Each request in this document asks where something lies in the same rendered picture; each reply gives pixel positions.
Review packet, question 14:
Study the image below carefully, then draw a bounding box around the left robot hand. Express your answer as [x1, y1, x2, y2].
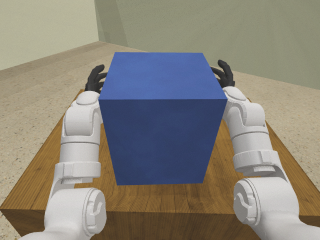
[84, 64, 108, 94]

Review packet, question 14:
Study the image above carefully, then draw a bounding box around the pedestal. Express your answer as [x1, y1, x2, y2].
[0, 89, 320, 240]

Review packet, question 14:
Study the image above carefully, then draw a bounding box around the robot right upper arm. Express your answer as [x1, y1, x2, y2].
[233, 177, 320, 240]

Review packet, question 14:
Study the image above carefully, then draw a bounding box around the right robot hand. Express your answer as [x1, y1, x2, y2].
[210, 59, 235, 88]

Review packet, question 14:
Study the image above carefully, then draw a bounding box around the carton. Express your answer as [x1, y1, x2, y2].
[98, 52, 228, 186]

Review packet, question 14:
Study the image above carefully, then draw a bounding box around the robot right forearm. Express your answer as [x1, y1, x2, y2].
[222, 86, 299, 215]

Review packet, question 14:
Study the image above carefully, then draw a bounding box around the robot left upper arm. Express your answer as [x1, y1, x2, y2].
[18, 187, 107, 240]

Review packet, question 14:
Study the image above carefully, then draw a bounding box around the robot left forearm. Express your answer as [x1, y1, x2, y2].
[44, 91, 103, 227]

